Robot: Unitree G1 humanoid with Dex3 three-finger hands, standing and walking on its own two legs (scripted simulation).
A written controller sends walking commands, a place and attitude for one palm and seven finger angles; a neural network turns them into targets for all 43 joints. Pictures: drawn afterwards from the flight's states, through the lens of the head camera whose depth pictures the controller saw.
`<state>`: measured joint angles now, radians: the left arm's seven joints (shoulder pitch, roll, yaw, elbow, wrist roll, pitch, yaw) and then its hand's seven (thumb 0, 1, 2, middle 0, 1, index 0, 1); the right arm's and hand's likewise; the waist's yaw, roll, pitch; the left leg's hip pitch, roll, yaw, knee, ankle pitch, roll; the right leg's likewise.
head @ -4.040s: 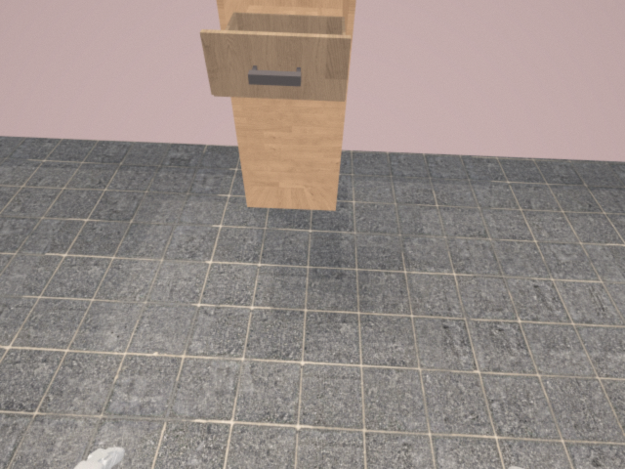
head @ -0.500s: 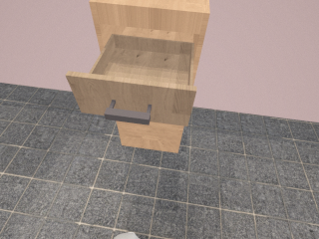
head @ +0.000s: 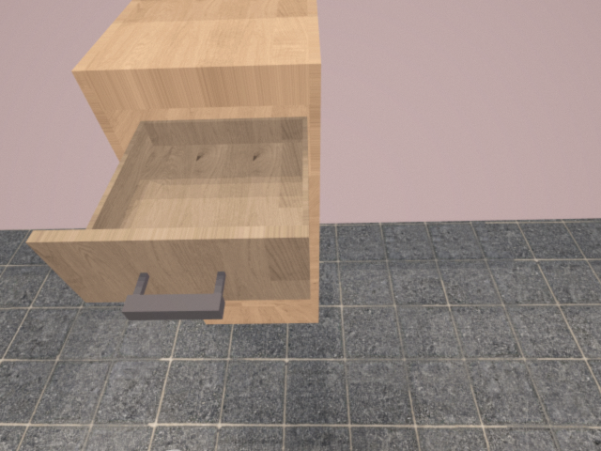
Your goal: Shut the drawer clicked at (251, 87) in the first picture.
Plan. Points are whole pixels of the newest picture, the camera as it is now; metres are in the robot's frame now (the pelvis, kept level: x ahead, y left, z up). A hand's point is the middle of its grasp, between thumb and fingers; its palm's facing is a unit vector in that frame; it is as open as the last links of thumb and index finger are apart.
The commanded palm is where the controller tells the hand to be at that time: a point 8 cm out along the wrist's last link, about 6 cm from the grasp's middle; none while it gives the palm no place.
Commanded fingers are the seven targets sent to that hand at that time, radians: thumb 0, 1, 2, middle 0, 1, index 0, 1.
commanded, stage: come to a stop and stand still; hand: left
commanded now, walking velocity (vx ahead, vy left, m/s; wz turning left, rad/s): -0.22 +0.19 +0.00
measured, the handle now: (178, 292) +0.32 +0.18 +0.04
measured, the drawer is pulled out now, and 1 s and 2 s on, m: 0.30 0.30 0.30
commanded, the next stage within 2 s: look again from close up in 1.40 s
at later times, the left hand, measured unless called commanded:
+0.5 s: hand out of the picture -0.06 +0.26 -0.17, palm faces +0.11 -0.98 -0.18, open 7.4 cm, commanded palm none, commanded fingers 0.00 0.90 0.90 -0.20 -0.30 -0.20 -0.30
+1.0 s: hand out of the picture -0.05 +0.18 -0.16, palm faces +0.02 -0.97 -0.24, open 7.2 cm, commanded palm none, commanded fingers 0.00 0.90 0.90 -0.20 -0.30 -0.20 -0.30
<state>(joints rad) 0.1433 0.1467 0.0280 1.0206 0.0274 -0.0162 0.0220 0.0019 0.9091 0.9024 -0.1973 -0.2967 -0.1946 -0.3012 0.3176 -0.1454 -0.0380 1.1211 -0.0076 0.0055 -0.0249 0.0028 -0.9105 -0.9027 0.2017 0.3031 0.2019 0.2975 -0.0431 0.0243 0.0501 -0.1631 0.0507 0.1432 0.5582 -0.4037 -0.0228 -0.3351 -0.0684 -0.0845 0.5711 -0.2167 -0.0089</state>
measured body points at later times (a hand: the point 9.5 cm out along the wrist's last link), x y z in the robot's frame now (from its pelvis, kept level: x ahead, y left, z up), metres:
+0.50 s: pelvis -0.07 +0.06 +0.02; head -0.08 +0.10 +0.46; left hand -0.06 +0.31 -0.16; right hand -0.04 -0.16 -0.12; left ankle -0.07 +0.16 -0.73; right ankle -0.05 -0.09 -0.66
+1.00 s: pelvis -0.08 -0.01 +0.01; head -0.08 -0.02 +0.46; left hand -0.05 +0.23 -0.14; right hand -0.15 -0.21 -0.16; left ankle -0.07 +0.15 -0.73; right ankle -0.11 -0.10 -0.73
